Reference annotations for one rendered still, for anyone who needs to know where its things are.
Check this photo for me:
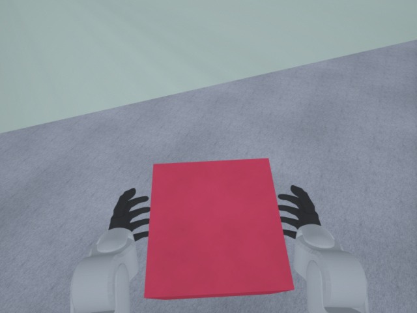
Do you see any robot right forearm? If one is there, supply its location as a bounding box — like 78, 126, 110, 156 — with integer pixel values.
294, 224, 369, 313

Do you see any left robot hand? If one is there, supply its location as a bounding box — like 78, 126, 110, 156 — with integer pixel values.
109, 188, 151, 241

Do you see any robot left forearm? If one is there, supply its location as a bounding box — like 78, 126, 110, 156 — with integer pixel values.
70, 228, 139, 313

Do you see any right robot hand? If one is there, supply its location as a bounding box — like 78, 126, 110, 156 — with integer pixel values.
278, 185, 321, 239

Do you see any carton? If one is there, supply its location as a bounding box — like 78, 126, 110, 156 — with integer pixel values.
144, 158, 294, 300

